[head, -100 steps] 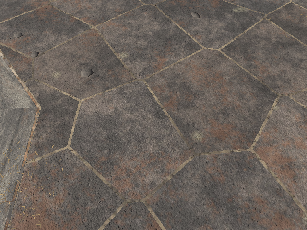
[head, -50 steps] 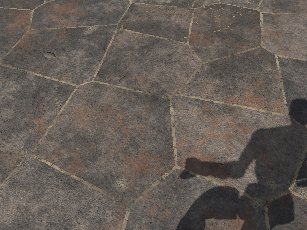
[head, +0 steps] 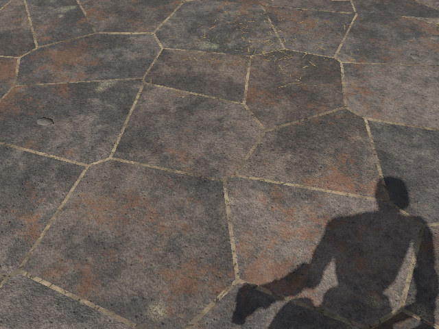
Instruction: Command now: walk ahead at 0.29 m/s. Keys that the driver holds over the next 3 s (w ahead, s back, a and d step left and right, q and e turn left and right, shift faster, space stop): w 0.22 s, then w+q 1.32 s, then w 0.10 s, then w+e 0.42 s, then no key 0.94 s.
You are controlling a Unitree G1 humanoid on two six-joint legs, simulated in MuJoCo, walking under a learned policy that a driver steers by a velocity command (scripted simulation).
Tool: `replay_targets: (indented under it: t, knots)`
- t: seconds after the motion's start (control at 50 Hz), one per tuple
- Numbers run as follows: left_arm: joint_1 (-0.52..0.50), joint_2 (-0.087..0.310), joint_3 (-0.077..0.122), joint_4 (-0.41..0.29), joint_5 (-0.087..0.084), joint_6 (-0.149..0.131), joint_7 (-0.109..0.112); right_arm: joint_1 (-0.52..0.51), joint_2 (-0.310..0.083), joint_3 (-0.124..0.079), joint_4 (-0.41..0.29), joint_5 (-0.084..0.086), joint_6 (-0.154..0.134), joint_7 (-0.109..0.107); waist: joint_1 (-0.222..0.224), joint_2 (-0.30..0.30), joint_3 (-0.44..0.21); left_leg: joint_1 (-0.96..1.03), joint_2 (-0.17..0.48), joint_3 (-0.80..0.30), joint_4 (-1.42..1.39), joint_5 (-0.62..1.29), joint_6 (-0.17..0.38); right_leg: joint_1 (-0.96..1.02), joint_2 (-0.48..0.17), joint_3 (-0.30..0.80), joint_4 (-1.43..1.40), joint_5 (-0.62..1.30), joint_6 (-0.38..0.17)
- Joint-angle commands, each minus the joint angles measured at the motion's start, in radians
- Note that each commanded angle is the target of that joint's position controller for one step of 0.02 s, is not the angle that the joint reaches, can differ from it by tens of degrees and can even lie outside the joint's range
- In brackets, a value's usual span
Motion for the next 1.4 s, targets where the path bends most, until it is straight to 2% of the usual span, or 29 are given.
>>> replay_targets:
  t: [0.02,0.06,0.1,0.12,0.14,0.16,0.18,0.24,0.46,0.52,0.56,0.58,0.6,0.62,0.64,0.66,0.68,0.74,0.8,0.96,1.02,1.06,1.08,1.1,1.12,1.14,1.18,1.26,1.4]
  knots:
    - [-0.11,0.077,0.013,-0.076,-0.004,-0.052,-0.022,-0.048,-0.187,-0.046,-0.061,0.018,-0.017,-0.001,-0.005,0.096,0.102,-0.009,0.264,-0.298,-0.284,-0.169,0.17,-0.115,-0.048,-0.012,-0.112,0.04,-0.012]
    - [-0.009,0.069,0.019,-0.018,0.0,-0.056,-0.029,-0.065,-0.19,-0.048,-0.06,0.023,-0.006,0.004,0.051,0.083,0.053,-0.14,0.194,-0.181,-0.211,-0.097,0.14,0.157,0.016,-0.088,-0.258,0.254,0.003]
    - [0.156,0.108,0.041,0.041,-0.008,-0.047,-0.019,-0.06,-0.122,-0.025,-0.059,0.008,-0.01,0.012,0.123,0.027,-0.004,-0.28,0.127,-0.102,-0.02,-0.057,0.086,0.399,0.001,-0.032,-0.299,0.225,-0.01]
    - [0.27,0.187,0.057,0.051,-0.004,-0.046,-0.006,-0.086,-0.035,0.002,-0.086,-0.016,-0.02,0.021,0.16,-0.201,-0.049,-0.413,0.035,0.01,0.346,-0.111,0.009,0.503,-0.22,0.289,-0.432,0.094,-0.088]
    - [0.306,0.265,0.066,0.052,0.012,-0.057,-0.022,-0.092,-0.049,-0.004,-0.133,0.01,-0.041,0.016,0.146,-0.329,-0.047,-0.612,-0.052,-0.02,0.583,-0.277,-0.003,0.526,-0.39,0.703,-0.58,-0.121,-0.247]
    - [0.218,0.205,0.046,0.034,0.015,-0.071,-0.029,-0.095,-0.124,-0.021,-0.129,0.033,-0.056,0.016,0.109,-0.182,0.037,-0.694,0.032,-0.095,0.714,-0.236,0.018,0.46,-0.404,0.688,-0.592,-0.22,-0.268]
    - [0.149,0.151,0.029,0.012,0.015,-0.08,-0.031,-0.093,-0.142,-0.026,-0.124,0.042,-0.067,0.024,0.083,-0.145,0.091,-0.726,0.075,-0.101,0.731,-0.122,0.04,0.428,-0.355,0.571,-0.597,-0.182,-0.23]
    - [0.082,0.101,0.003,-0.005,0.025,-0.074,-0.035,-0.099,-0.125,-0.034,-0.103,0.011,-0.069,0.041,0.049,-0.11,0.093,-0.663,0.138,-0.068,0.639,0.083,0.031,0.369,-0.245,0.292,-0.616,0.188,-0.147]
    - [0.183,0.144,0.003,0.053,0.022,-0.066,0.0,-0.358,-0.03,0.004,-0.232,0.01,-0.048,0.077,0.102,-0.065,0.146,-0.538,0.061,0.03,0.16,0.409,0.007,0.326,-0.224,-0.086,-0.669,0.554,-0.124]
    - [0.155,0.172,0.013,0.041,0.023,-0.046,0.005,-0.345,-0.064,-0.01,-0.258,0.01,-0.052,0.098,0.056,-0.092,0.092,-0.483,0.012,0.075,0.136,0.302,0.061,0.451,-0.253,-0.129,-0.53,0.95,-0.098]
    - [0.138,0.198,0.021,0.022,0.033,-0.021,0.018,-0.19,-0.121,-0.043,-0.232,0.013,-0.043,0.1,-0.032,-0.134,-0.031,-0.307,-0.057,0.12,0.166,0.203,0.103,0.493,-0.251,-0.157,-0.274,1.286,-0.072]
    - [0.127,0.202,0.02,0.009,0.034,-0.011,0.023,-0.035,-0.169,-0.071,-0.196,0.016,-0.037,0.092,-0.11,-0.118,-0.117,-0.078,-0.084,0.109,0.127,0.227,0.137,0.398,-0.225,-0.175,-0.053,1.279,-0.047]
    - [0.142,0.185,0.008,-0.021,0.047,-0.018,0.025,0.116,-0.243,-0.098,-0.173,0.012,-0.023,0.07,-0.156,0.0,-0.224,0.237,0.065,-0.138,0.114,0.165,0.196,0.137,-0.178,-0.172,0.258,0.946,-0.017]
    - [0.235,0.031,-0.037,-0.05,0.046,-0.052,-0.003,0.092,-0.284,-0.106,-0.202,0.019,-0.022,0.064,-0.049,0.257,-0.353,0.567,0.337,-0.755,-0.029,-0.064,0.415,-0.304,0.07,-0.076,0.676,-0.026,0.055]
    - [0.142,0.134,-0.015,-0.067,0.016,-0.103,-0.022,0.095,-0.207,-0.083,-0.194,0.006,-0.025,0.06,-0.107,0.126,-0.374,0.556,0.331,-0.84,-0.145,-0.135,0.381,-0.408,0.035,0.136,0.751,-0.062,0.013]
    - [0.04,0.178,-0.004,-0.115,-0.022,-0.125,-0.028,0.062,-0.172,-0.074,-0.197,-0.006,-0.032,0.055,-0.096,0.087,-0.224,0.432,0.297,-0.674,-0.161,-0.075,0.325,-0.451,-0.016,0.126,0.712,0.009,-0.014]
    - [0.003,0.163,-0.007,-0.131,-0.014,-0.135,-0.021,-0.01,-0.159,-0.07,-0.208,-0.006,-0.044,0.059,-0.042,-0.042,-0.105,0.243,0.252,-0.552,-0.183,0.065,0.298,-0.423,-0.059,0.112,0.607,0.076,-0.018]
    - [0.041,0.157,0.007,-0.132,0.03,-0.102,-0.007,-0.113,-0.124,-0.059,-0.247,-0.015,-0.052,0.055,0.051,-0.028,-0.033,-0.026,0.166,-0.398,-0.234,0.261,0.281,-0.273,-0.12,0.107,0.437,0.13,0.015]
    - [-0.009,0.126,0.0,-0.171,0.048,-0.075,-0.001,-0.078,-0.148,-0.067,-0.241,-0.003,-0.052,0.038,0.05,-0.001,0.008,-0.158,0.136,-0.309,-0.261,0.325,0.284,-0.268,-0.123,0.064,0.277,0.205,0.075]
    - [-0.267,0.118,-0.008,-0.27,0.019,-0.093,-0.018,0.061,-0.173,-0.077,-0.212,0.017,-0.02,0.012,-0.055,0.057,-0.001,-0.13,0.091,-0.324,-0.15,0.167,0.18,-0.147,-0.017,0.067,-0.209,0.537,0.09]
    - [-0.24,0.162,0.011,-0.274,0.013,-0.106,-0.029,0.064,-0.168,-0.077,-0.217,0.01,-0.01,0.007,-0.021,0.094,-0.016,-0.029,0.131,-0.423,-0.045,0.169,0.158,-0.102,-0.01,0.087,-0.263,0.401,0.05]
    - [-0.081,0.201,0.034,-0.242,0.022,-0.116,-0.021,0.05,-0.12,-0.061,-0.229,0.003,-0.009,0.01,0.064,0.094,-0.095,-0.068,0.073,-0.396,0.122,0.206,0.11,0.143,-0.049,0.09,-0.316,0.369,-0.016]
    - [0.069,0.256,0.049,-0.231,0.036,-0.116,-0.012,0.066,-0.051,-0.036,-0.246,-0.013,-0.013,0.015,0.119,-0.029,-0.237,-0.187,0.003,-0.297,0.407,0.058,0.07,0.397,-0.228,0.257,-0.302,0.304,-0.082]
    - [0.146,0.331,0.069,-0.19,0.043,-0.098,-0.017,0.203,-0.011,-0.021,-0.28,0.02,-0.025,0.018,0.053,-0.364,-0.332,-0.547,-0.117,-0.165,0.714,-0.313,0.01,0.677,-0.443,0.737,-0.395,0.083,-0.253]
    - [0.122,0.228,0.051,-0.207,0.024,-0.092,-0.023,0.185,-0.13,-0.041,-0.254,0.034,-0.024,0.013,0.081,-0.245,-0.261,-0.671,-0.022,-0.186,0.845,-0.264,-0.006,0.634,-0.442,0.795,-0.438,-0.131,-0.235]
    - [0.082,0.166,0.035,-0.219,0.021,-0.086,-0.019,0.072,-0.183,-0.057,-0.266,0.025,-0.017,0.012,0.111,-0.147,-0.136,-0.695,0.01,-0.168,0.873,-0.163,-0.014,0.523,-0.388,0.616,-0.447,-0.085,-0.184]
    - [0.003,0.129,0.019,-0.216,0.034,-0.075,-0.019,-0.009,-0.157,-0.061,-0.289,0.003,-0.01,0.013,0.079,-0.087,-0.016,-0.644,0.065,-0.141,0.808,-0.038,-0.028,0.327,-0.296,0.382,-0.483,0.178,-0.149]
    - [-0.005,0.127,0.023,-0.188,0.029,-0.086,-0.021,-0.013,-0.081,-0.053,-0.313,0.014,0.01,0.028,0.043,-0.126,0.019,-0.588,0.109,-0.098,0.719,0.033,-0.04,0.218,-0.249,0.168,-0.567,0.362,-0.156]
    - [0.016,0.189,0.042,-0.139,0.024,-0.073,-0.013,-0.176,-0.049,-0.036,-0.365,0.006,-0.002,0.057,0.085,-0.081,0.05,-0.574,0.108,-0.035,0.366,0.314,-0.04,0.264,-0.24,-0.058,-0.589,0.528,-0.142]
Next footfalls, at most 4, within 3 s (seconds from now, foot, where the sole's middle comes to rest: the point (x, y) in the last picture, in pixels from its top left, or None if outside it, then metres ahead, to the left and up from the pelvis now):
0.10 right None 0.08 -0.14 -0.78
0.58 left None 0.44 0.09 -0.78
1.08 right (236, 266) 0.75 -0.03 -0.78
1.60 left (126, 250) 0.82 0.36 -0.78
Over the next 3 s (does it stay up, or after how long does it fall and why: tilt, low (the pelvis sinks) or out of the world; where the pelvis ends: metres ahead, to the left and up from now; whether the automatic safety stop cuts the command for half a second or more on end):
stays up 1.13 0.52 -0.01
